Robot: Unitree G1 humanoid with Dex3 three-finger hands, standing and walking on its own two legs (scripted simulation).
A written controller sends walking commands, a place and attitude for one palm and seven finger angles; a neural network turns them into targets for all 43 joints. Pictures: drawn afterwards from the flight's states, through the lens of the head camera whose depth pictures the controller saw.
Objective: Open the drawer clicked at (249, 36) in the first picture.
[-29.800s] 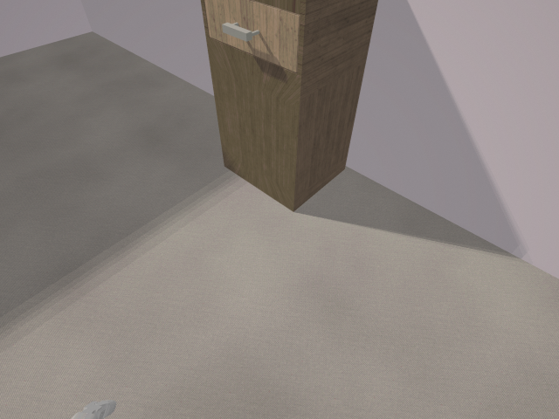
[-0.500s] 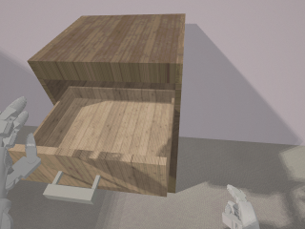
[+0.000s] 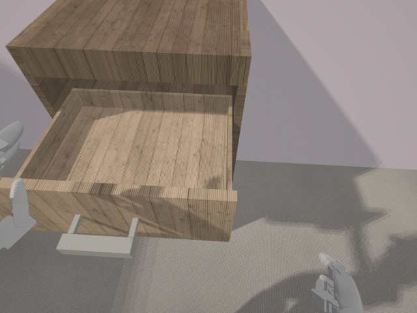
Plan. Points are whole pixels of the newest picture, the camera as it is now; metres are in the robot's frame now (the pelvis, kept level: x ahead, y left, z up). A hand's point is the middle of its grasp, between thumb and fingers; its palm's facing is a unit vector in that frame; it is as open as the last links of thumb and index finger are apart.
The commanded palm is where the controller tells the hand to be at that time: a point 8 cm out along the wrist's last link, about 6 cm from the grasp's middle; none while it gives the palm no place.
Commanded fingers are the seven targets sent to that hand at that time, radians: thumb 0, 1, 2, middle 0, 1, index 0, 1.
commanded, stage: step back with the hand held close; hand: left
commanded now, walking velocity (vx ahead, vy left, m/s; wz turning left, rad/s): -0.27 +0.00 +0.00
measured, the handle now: (102, 233) +0.25 +0.21 +0.03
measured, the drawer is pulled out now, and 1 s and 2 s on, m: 0.29 0.29 0.29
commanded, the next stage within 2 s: stop stepping back and stand still in 0.74 s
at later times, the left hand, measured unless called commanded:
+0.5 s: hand out of the picture +0.13 +0.25 +0.20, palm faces +0.40 -0.78 -0.48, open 7.4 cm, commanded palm +0.05 +0.30 +0.22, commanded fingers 0.00 0.90 0.90 -0.20 -0.30 -0.20 -0.30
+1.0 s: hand out of the picture +0.02 +0.20 +0.20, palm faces +0.31 -0.76 -0.58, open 7.4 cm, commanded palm -0.05 +0.25 +0.22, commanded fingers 0.00 0.90 0.90 -0.20 -0.30 -0.20 -0.30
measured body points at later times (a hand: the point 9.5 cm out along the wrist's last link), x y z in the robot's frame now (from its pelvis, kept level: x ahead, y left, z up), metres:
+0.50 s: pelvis -0.07 +0.02 -0.01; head -0.04 +0.04 +0.43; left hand +0.10 +0.29 +0.23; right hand +0.10 -0.22 -0.09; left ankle -0.01 +0.11 -0.74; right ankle -0.01 -0.10 -0.72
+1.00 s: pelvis -0.18 -0.03 +0.00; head -0.14 -0.02 +0.44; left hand +0.00 +0.24 +0.23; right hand -0.01 -0.29 -0.08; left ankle -0.20 +0.09 -0.74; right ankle -0.20 -0.13 -0.74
